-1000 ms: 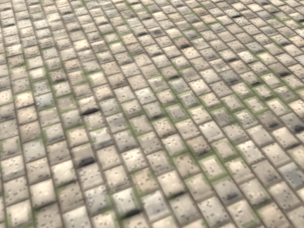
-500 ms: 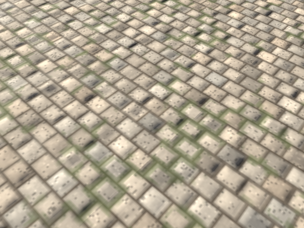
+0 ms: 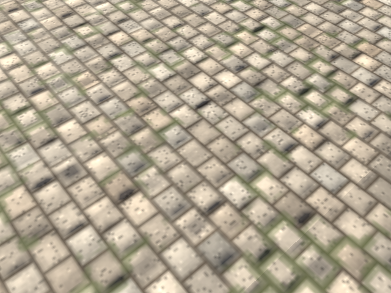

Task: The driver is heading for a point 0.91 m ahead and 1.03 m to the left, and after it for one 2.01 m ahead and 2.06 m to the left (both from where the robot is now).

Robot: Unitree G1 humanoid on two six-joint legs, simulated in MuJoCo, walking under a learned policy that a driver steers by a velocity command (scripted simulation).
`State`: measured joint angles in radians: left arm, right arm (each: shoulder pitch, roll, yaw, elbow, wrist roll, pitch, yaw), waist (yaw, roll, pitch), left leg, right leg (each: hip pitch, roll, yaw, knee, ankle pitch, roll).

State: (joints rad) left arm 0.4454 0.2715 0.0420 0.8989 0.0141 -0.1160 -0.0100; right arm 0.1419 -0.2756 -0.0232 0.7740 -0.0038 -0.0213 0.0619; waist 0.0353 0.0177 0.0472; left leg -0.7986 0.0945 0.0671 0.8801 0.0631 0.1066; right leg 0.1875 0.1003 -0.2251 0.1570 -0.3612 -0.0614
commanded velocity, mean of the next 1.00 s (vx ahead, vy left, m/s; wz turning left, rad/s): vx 1.00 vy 0.00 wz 0.92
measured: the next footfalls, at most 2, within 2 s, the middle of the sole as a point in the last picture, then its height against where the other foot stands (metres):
left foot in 0.12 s outside the picture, level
right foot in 0.56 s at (197, 206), level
